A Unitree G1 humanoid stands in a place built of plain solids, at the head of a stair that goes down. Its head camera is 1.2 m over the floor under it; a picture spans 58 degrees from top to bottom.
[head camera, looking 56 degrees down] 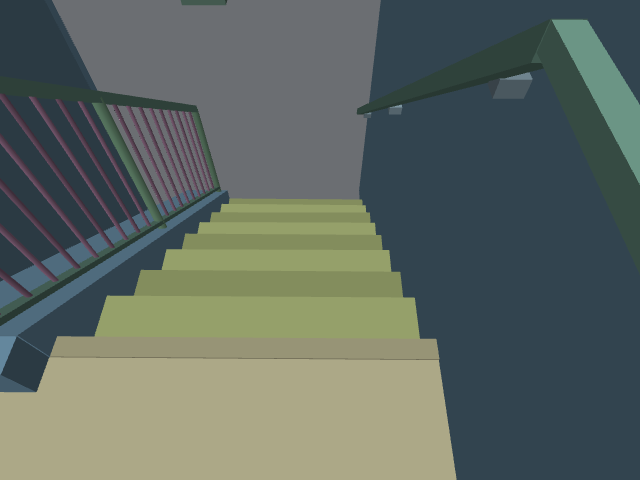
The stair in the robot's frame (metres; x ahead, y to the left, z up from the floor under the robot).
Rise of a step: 0.20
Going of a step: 0.23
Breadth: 1.10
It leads straight ahead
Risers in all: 9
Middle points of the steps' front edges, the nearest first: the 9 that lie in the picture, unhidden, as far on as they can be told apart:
0.47 0.21 0.00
0.70 0.21 -0.20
0.92 0.21 -0.39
1.16 0.21 -0.60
1.38 0.21 -0.80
1.61 0.20 -0.99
1.84 0.20 -1.19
2.07 0.20 -1.39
2.29 0.20 -1.58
